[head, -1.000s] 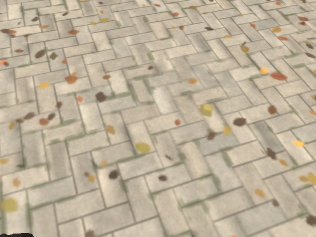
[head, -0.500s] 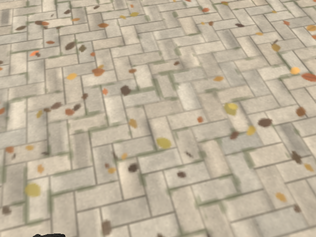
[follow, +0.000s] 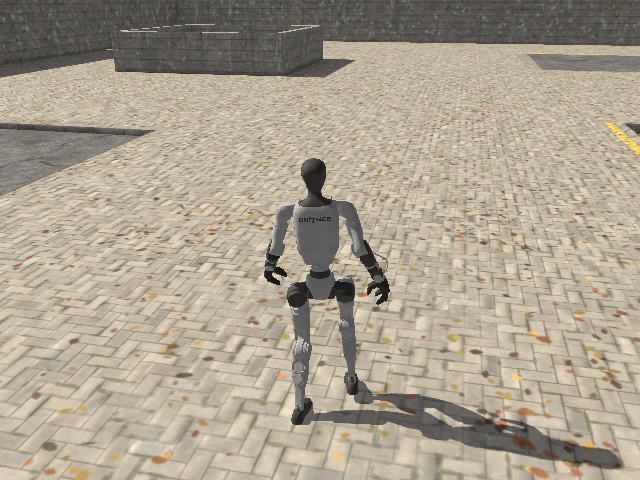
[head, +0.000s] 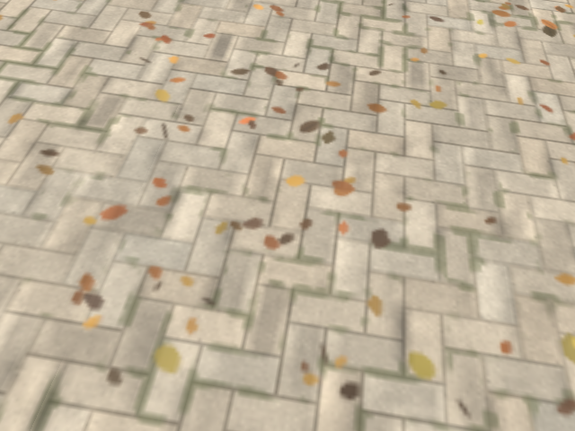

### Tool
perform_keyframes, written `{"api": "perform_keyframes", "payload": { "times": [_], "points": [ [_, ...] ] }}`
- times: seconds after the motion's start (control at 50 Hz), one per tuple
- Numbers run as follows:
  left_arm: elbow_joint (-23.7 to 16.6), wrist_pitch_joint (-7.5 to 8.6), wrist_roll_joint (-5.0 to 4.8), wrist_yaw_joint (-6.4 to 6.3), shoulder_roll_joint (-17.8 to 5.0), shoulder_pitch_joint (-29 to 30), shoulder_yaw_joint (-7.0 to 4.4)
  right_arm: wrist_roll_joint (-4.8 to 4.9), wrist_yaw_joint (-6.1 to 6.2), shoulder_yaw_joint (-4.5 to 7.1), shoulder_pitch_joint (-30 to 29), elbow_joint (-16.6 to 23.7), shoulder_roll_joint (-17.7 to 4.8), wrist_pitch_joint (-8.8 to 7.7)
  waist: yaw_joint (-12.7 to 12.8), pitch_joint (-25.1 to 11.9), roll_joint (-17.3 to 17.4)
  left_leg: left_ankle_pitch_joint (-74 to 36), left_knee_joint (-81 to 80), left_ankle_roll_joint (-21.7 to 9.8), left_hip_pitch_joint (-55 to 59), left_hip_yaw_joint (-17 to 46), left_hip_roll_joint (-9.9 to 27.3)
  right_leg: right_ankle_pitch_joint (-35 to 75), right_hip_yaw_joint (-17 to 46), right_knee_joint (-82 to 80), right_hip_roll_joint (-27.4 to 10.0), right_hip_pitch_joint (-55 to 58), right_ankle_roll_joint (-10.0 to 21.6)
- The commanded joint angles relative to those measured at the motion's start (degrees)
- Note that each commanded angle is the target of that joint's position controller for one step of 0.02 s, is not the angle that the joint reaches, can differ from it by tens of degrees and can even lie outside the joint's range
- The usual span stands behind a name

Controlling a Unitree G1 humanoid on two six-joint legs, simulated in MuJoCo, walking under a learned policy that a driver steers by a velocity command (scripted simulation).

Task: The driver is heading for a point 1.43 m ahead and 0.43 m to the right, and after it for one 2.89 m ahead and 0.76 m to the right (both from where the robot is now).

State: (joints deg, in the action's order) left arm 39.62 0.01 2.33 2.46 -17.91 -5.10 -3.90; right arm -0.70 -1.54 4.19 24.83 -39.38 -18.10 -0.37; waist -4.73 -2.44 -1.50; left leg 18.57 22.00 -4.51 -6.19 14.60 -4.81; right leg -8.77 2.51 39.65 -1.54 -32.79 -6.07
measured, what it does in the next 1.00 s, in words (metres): walks ahead, turning right: right foot, then left foot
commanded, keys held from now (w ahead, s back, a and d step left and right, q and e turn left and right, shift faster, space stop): w+shift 0.10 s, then w+e+shift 0.90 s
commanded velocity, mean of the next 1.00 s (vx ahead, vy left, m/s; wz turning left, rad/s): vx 0.95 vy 0.00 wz -0.49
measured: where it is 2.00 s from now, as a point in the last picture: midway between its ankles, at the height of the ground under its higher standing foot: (429, 127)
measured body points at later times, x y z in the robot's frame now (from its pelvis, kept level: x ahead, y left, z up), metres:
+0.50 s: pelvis +0.37 -0.02 -0.03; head +0.41 -0.03 +0.42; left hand +0.26 +0.25 -0.14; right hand +0.65 -0.23 -0.07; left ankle +0.51 +0.08 -0.75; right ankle +0.14 -0.14 -0.73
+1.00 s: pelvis +0.80 -0.15 -0.05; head +0.83 -0.16 +0.40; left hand +1.10 -0.02 -0.15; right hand +0.67 -0.38 -0.18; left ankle +0.66 +0.09 -0.60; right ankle +0.87 -0.20 -0.75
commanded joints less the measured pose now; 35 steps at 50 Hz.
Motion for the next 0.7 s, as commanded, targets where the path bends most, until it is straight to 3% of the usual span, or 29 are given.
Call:
{"api": "perform_keyframes", "payload": {
  "times": [0.02, 0.06, 0.08, 0.1, 0.12, 0.14, 0.16, 0.18, 0.22, 0.24, 0.28, 0.32, 0.36, 0.4, 0.44, 0.46, 0.48, 0.5, 0.52, 0.54, 0.56, 0.58, 0.6, 0.62, 0.66, 0.7],
  "points": [
    [-6.51, 1.99, -0.61, -0.21, -4.32, 9.69, -0.29, 0.11, 0.49, 2.52, -2.05, 3.22, -9.99, -1.71, -0.31, 6.00, 11.17, 9.12, -10.00, -8.26, -4.95, 13.60, 12.49, -0.43, -1.61, -6.36, 0.01, 4.10, 2.04],
    [-5.27, 2.67, -0.65, -0.79, -5.40, 3.63, -0.68, -0.03, 0.63, 2.13, -3.92, 2.79, -9.51, -2.37, 3.19, 5.58, 11.00, 3.48, -8.74, -7.55, -7.06, 14.07, 13.55, -2.48, -2.69, -9.84, 0.05, 14.36, 4.63],
    [-3.08, 3.27, -0.18, -1.49, -6.77, -4.27, -1.41, -0.11, 0.66, 1.77, -5.17, 2.52, -9.00, -2.72, 7.71, 3.12, 8.86, -8.30, -0.88, -6.44, -9.31, 11.64, 11.42, -4.34, -3.05, -11.99, 1.22, 24.37, 5.92],
    [-0.06, 4.06, 0.73, -2.49, -10.63, -16.53, -2.69, -0.19, 0.46, 0.98, -6.22, 2.61, -6.62, -3.27, 13.63, -3.78, 1.00, -15.46, 18.09, -4.78, -15.05, 4.81, 6.24, -11.57, 2.76, -13.48, -3.32, 38.97, 7.32],
    [1.31, 4.05, 1.96, -3.05, -18.59, -25.36, -4.23, 1.21, 0.54, -0.28, -5.65, 5.79, -1.75, -4.05, 14.28, -10.53, -17.80, 0.36, 39.23, -1.36, -29.96, -4.60, -2.38, -39.57, 30.29, -23.29, -16.78, 51.29, 11.86],
    [1.64, 3.97, 1.43, -2.18, -15.88, -21.43, -3.74, 0.97, 1.04, -1.02, -6.21, 5.60, -1.88, -4.18, 11.58, -5.36, -16.49, 7.75, 47.64, -1.56, -40.53, -3.58, -3.91, -43.48, 49.01, -30.60, -20.22, 47.44, 14.74],
    [1.21, 3.86, 0.81, -1.67, -10.50, -16.96, -2.53, -0.17, 0.96, -0.81, -8.00, 4.25, -3.97, -3.85, 9.14, 0.24, -5.52, 2.39, 51.73, -2.11, -42.42, -2.96, -0.13, -39.00, 41.77, -27.35, -18.82, 42.74, 15.81],
    [1.49, 4.00, 0.12, -1.29, -7.73, -15.79, -1.80, -1.42, 0.10, -0.69, -9.93, 3.79, -5.36, -3.92, 8.11, 1.11, -1.12, -1.00, 50.35, -1.80, -41.01, -5.45, 2.91, -33.28, 33.48, -25.87, -15.49, 39.15, 15.97],
    [3.37, 4.59, -0.53, -1.08, -4.78, -17.46, -0.39, -3.28, -0.98, -1.07, -13.91, 4.87, -5.12, -3.80, 6.82, 4.43, -3.07, -3.41, 44.35, 0.09, -38.84, -8.67, 6.96, -25.05, 25.77, -28.63, -10.12, 32.79, 16.41],
    [4.45, 4.98, -0.96, -1.15, -4.13, -18.58, -0.13, -3.62, -1.25, -1.62, -15.48, 5.45, -4.30, -3.58, 6.67, 5.87, -5.03, -4.10, 42.34, 1.46, -38.63, -9.60, 7.55, -21.17, 24.08, -29.78, -8.31, 31.28, 16.99],
    [6.12, 5.47, -1.83, -1.56, -4.49, -21.34, -0.23, -3.86, -1.71, -2.58, -19.20, 7.29, -3.26, -3.38, 6.85, 7.66, -5.17, -4.67, 38.41, 3.69, -40.28, -11.40, 8.11, -13.30, 22.54, -31.60, -7.56, 30.19, 19.19],
    [6.66, 5.55, -1.77, -2.02, -5.55, -21.67, -0.68, -3.22, -2.23, -3.50, -24.64, 9.41, -2.79, -3.64, 7.15, 8.92, -3.43, -7.31, 29.87, 5.43, -38.76, -13.50, 7.65, -5.18, 19.94, -33.22, -6.61, 27.56, 19.98],
    [7.10, 5.48, -1.80, -2.12, -7.02, -21.22, -1.34, -2.42, -2.74, -4.66, -29.50, 10.93, -1.21, -4.02, 7.84, 8.93, -4.48, -10.52, 19.71, 5.92, -29.68, -16.03, 5.47, 4.35, 16.40, -33.89, -4.46, 22.58, 19.00],
    [8.19, 5.45, -2.45, -1.94, -8.08, -22.30, -1.63, -1.77, -2.44, -4.82, -31.01, 11.35, -1.27, -4.11, 7.98, 7.59, -5.08, -13.84, 15.21, 5.09, -20.28, -17.66, 3.63, 16.09, 15.70, -33.84, -5.65, 20.66, 18.37],
    [8.86, 5.58, -2.76, -1.79, -9.13, -22.22, -1.75, -1.61, -1.20, -3.81, -26.94, 9.80, -3.49, -4.23, 5.53, 3.93, -4.12, -14.07, 11.72, 3.70, -10.10, -17.12, 1.83, 32.23, 14.18, -26.97, -5.94, 22.28, 16.32],
    [9.04, 5.67, -2.75, -1.76, -10.68, -21.82, -2.09, -1.80, -0.28, -2.77, -20.19, 7.53, -5.46, -4.30, 2.16, -0.69, -3.15, -11.04, 10.72, 2.74, -1.55, -17.29, 0.43, 41.40, 12.59, -17.80, -4.99, 22.81, 15.08],
    [8.65, 5.78, -2.85, -1.55, -11.81, -20.09, -2.43, -1.86, 0.91, -1.62, -10.57, 4.69, -7.34, -4.33, -3.08, -5.68, -1.89, -10.42, 9.86, 1.94, 11.04, -16.21, 2.18, 40.39, 11.65, -4.83, -2.91, 18.07, 13.64],
    [7.46, 6.31, -2.83, -1.31, -9.42, -18.44, -1.92, -2.74, 2.46, 0.07, -0.11, 2.87, -11.18, -4.41, -7.83, -11.80, 1.06, 1.46, 9.51, 0.85, 24.31, -7.96, 11.44, 26.75, 9.87, 11.47, 0.77, 8.49, 12.83],
    [5.34, 6.29, -3.81, -1.84, 0.54, -22.14, 0.17, -4.76, 3.04, 0.96, 4.34, 2.16, -14.57, -4.48, -4.81, -19.30, 14.53, 25.22, 2.49, -1.72, 34.09, 16.88, 29.76, -18.45, 6.03, 30.25, 5.28, -4.07, 12.68],
    [3.81, 5.25, -3.92, -1.98, -3.21, -20.83, -0.05, -3.55, 2.81, 0.99, 0.25, 2.76, -13.73, -3.84, -2.97, -17.35, 15.52, 34.42, -7.66, -3.57, 26.85, 33.42, 31.88, -15.56, 4.12, 37.41, 4.28, -9.32, 13.30],
    [3.90, 4.26, -2.83, -1.86, -4.62, -16.82, -0.45, -2.90, 2.73, 0.13, -5.74, 2.79, -8.69, -3.65, -0.89, -6.98, 10.72, 30.45, -7.83, -3.51, 19.06, 24.48, 28.88, -9.81, 2.94, 37.86, 0.51, -12.08, 13.21],
    [4.26, 3.63, -1.92, -1.18, -4.05, -14.61, -0.30, -2.55, 2.41, -0.54, -7.54, 2.18, -5.27, -3.86, 0.00, -1.46, 6.65, 19.21, -7.73, -3.34, 12.50, 15.04, 26.38, -7.18, 2.31, 35.92, -1.52, -11.51, 12.75],
    [4.54, 2.98, -1.42, -0.52, -3.07, -13.53, -0.26, -2.70, 2.30, -0.83, -7.82, 1.34, -4.00, -4.14, 1.19, 1.37, 6.13, 10.32, -8.77, -2.48, 8.06, 8.02, 24.06, -6.60, 2.11, 34.65, -2.69, -10.13, 12.09],
    [4.42, 2.10, -0.80, 0.11, -1.95, -13.36, -0.16, -2.26, 2.37, -1.18, -7.20, -0.02, -2.95, -4.57, 2.69, 3.47, 7.13, 5.86, -10.07, -1.67, 4.70, 2.36, 22.23, -6.49, 1.99, 33.86, -3.69, -9.36, 11.53],
    [2.46, 0.53, -0.56, 0.94, 0.04, -9.54, 0.45, -0.86, 1.82, -1.53, -5.46, -2.57, -1.15, -5.75, 3.81, 6.31, 8.20, -3.44, -11.78, -0.68, 2.80, -5.25, 21.48, -5.72, 1.33, 32.65, -5.58, -11.49, 11.04],
    [-0.24, -0.10, -0.35, 1.79, 0.62, -4.46, 1.01, -0.33, 1.39, -1.71, -4.88, -4.07, -0.35, -6.45, 4.57, 7.64, 7.18, -12.93, -13.39, 0.10, 2.38, -12.85, 20.36, -1.52, -0.31, 31.56, -5.67, -14.25, 10.82]
  ]
}}
Velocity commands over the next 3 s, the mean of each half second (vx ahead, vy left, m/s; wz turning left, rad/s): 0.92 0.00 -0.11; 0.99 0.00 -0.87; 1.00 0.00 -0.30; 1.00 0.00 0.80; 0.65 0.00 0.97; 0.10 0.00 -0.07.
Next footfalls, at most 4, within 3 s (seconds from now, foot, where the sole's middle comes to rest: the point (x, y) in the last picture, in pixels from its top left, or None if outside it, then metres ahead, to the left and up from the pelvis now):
0.10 right None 0.17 -0.14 -0.78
0.50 left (222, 414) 0.55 0.09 -0.78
0.94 right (332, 282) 0.91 -0.22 -0.78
1.36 left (362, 173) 1.34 -0.38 -0.78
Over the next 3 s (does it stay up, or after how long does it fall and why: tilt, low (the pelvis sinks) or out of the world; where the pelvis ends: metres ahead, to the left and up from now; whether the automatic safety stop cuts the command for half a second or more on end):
stays up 2.12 -0.74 -0.01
